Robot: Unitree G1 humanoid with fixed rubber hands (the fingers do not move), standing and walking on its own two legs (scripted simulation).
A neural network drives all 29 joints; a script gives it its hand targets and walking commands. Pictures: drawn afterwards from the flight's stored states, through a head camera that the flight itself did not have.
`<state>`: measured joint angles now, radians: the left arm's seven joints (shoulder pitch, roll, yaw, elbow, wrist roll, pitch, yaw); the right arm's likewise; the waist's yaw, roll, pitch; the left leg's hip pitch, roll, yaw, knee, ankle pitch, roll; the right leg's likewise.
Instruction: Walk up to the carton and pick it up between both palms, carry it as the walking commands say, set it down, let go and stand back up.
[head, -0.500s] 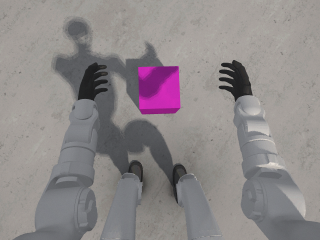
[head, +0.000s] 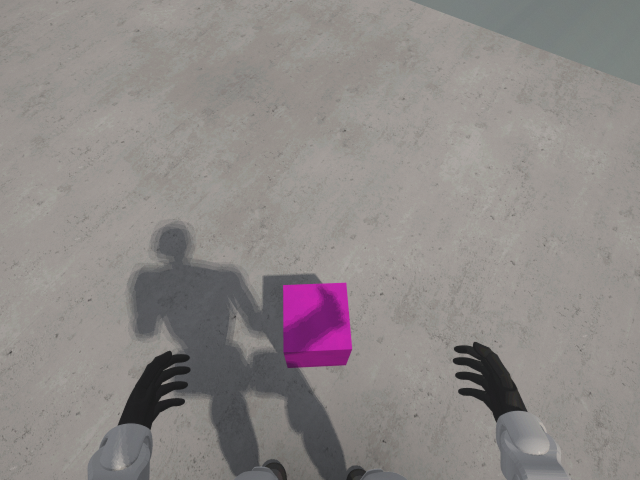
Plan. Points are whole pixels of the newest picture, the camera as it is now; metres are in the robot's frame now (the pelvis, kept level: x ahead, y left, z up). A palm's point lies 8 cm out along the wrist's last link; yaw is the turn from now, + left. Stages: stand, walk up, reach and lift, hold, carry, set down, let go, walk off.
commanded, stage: let go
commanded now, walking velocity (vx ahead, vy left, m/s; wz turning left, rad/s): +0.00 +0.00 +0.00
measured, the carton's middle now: (315, 326) +0.48 +0.00 -0.66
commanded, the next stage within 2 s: stand in 0.52 s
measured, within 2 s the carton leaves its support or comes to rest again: neither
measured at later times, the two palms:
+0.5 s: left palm (117, 447) +0.17 +0.24 -0.06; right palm (519, 439) +0.16 -0.23 -0.06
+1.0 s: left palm out of the picture +0.13 +0.27 -0.11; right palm (532, 473) +0.13 -0.26 -0.11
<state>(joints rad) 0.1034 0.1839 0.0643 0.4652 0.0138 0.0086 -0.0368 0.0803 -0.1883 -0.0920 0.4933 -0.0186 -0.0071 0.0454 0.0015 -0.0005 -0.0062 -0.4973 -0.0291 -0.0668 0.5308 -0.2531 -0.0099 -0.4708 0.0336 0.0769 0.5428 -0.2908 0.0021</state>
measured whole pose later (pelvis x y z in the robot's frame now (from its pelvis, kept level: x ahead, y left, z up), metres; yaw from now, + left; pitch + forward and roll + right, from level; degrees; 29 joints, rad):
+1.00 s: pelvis +0.06 +0.00 +0.00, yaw -1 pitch +4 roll +0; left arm 0.33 0.28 0.01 0.77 0.01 -0.03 0.03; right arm 0.33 -0.27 -0.01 0.76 -0.01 -0.03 -0.03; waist 0.00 -0.01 -0.09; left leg -0.24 -0.03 -0.05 0.58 -0.40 0.01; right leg -0.20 0.03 0.09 0.56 -0.42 0.00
